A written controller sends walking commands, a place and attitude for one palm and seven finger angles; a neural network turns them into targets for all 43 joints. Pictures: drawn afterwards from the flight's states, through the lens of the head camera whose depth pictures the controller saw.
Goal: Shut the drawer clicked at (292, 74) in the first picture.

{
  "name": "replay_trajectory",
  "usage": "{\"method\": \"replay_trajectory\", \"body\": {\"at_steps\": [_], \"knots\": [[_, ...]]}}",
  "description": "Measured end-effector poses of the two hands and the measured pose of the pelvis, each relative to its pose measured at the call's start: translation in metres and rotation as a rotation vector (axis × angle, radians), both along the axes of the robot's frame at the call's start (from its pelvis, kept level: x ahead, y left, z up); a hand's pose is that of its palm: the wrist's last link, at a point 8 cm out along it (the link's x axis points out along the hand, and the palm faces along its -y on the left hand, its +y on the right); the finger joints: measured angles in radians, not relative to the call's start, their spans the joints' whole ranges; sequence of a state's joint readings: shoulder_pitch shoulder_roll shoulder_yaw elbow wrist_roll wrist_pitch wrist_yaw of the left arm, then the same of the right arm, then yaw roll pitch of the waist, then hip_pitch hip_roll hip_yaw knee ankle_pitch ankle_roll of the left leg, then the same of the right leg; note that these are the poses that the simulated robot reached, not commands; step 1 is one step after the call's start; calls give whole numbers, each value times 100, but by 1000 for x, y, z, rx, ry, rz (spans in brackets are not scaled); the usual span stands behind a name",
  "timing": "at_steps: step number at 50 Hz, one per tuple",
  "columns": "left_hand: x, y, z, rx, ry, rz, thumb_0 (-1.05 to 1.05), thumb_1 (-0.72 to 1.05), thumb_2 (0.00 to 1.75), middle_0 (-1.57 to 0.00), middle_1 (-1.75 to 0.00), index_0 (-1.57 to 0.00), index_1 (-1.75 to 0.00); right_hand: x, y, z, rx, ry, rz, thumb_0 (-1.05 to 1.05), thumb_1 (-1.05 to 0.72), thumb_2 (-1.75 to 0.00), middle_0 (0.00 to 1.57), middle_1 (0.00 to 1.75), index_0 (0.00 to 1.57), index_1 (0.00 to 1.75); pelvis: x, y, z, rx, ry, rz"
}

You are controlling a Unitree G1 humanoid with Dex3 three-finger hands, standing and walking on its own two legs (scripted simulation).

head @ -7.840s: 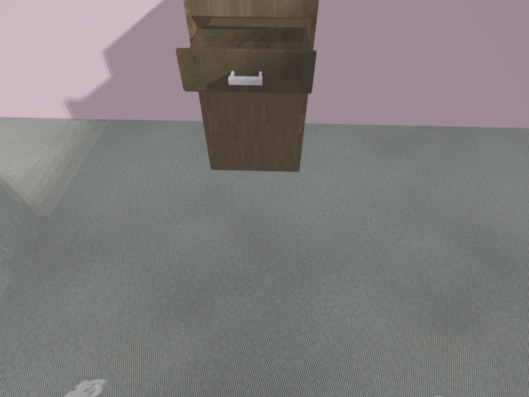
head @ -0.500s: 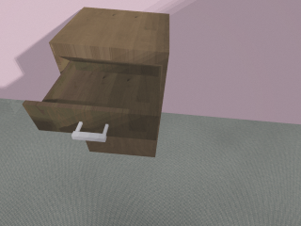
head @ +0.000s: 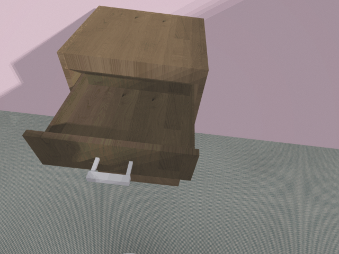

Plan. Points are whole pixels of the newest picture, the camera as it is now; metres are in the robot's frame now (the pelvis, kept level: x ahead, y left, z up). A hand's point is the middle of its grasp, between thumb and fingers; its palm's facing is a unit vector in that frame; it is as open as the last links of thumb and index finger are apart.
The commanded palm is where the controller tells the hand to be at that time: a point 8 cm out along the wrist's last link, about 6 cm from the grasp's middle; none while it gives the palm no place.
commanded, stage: come to a stop and stand still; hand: left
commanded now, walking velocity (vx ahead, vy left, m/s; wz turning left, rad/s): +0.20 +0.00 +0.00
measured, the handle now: (111, 171) +0.32 +0.18 -0.03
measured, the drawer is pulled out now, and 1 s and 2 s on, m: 0.30 0.30 0.30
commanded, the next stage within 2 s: look again from close up in 0.94 s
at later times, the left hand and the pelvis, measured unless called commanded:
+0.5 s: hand out of the picture +0.08 +0.18 -0.16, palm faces -0.01 -0.97 -0.24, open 7.3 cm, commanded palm none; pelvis +0.03 +0.00 +0.00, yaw -2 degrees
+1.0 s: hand out of the picture +0.00 +0.15 -0.16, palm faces +0.02 -0.99 -0.17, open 7.4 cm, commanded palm none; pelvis +0.02 -0.01 +0.01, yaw -2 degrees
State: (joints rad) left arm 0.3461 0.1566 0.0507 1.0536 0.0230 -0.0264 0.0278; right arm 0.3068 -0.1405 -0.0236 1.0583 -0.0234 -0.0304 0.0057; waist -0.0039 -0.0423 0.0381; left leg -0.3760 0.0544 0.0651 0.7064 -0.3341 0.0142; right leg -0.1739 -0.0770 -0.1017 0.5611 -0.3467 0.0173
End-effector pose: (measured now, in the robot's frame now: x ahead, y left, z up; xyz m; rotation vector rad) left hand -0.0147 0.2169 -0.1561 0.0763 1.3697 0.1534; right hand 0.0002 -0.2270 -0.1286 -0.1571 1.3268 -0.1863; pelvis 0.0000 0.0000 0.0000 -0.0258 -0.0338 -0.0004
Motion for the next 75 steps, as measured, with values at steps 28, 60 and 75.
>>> {"method": "replay_trajectory", "body": {"at_steps": [28, 60, 75], "knots": [[91, 9, 22, 88, -72, -85, 0, 93, 90, -19, -30, -20, -30, 29, 3, -16, 47, 41, -80, 1, -92, -90, 20, 30, 20, 30, 31, -3, 3, 37, 22, -26], [34, 5, 18, 40, 33, -48, 0, 91, 90, -20, -30, -20, -30, 12, 30, -15, 84, 36, -44, 1, -91, -90, 20, 30, 20, 30, 38, 11, 5, 15, 22, -23], [96, 33, 24, 70, -58, -78, 0, 92, 90, -19, -30, -20, -30, 41, 37, -7, 53, 25, -25, 1, -92, -90, 20, 30, 20, 30, 57, 26, 9, 29, 33, -36]]}}
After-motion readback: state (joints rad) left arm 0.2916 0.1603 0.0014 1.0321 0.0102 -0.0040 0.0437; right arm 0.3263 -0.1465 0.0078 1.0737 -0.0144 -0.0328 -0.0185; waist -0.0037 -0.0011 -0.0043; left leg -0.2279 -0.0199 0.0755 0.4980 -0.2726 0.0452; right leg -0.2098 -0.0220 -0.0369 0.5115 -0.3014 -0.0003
